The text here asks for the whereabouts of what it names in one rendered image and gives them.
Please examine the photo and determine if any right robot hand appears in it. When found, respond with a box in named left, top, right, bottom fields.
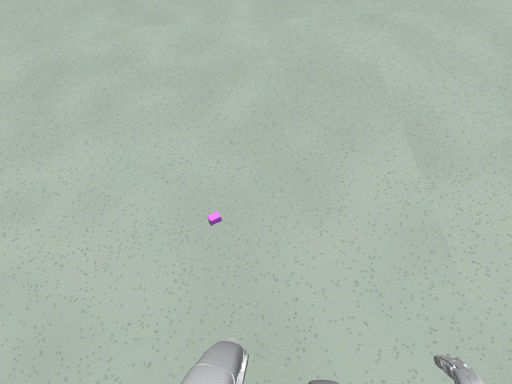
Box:
left=434, top=354, right=485, bottom=384

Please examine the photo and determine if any small box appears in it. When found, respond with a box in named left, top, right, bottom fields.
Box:
left=208, top=211, right=222, bottom=225

